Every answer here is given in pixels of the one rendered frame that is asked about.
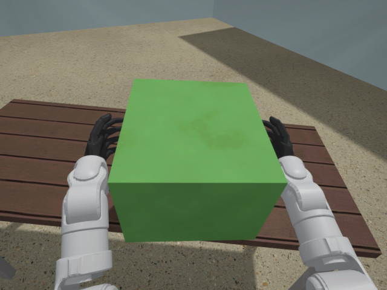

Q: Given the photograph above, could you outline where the robot left hand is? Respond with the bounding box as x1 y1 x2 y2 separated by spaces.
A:
84 113 124 161

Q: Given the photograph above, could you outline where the robot right forearm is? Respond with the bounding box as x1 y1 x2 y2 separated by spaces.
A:
278 156 378 290

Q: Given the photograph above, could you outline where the robot left forearm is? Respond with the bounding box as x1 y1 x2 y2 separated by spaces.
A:
54 155 112 290

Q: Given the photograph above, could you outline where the table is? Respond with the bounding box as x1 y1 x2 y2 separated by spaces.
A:
0 99 382 290

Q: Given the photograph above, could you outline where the carton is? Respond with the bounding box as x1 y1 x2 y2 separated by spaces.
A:
108 79 288 242

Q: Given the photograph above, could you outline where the robot right upper arm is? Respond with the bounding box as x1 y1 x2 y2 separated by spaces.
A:
306 269 376 290

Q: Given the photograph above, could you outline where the robot right hand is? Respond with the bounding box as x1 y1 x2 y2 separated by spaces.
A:
262 116 294 159

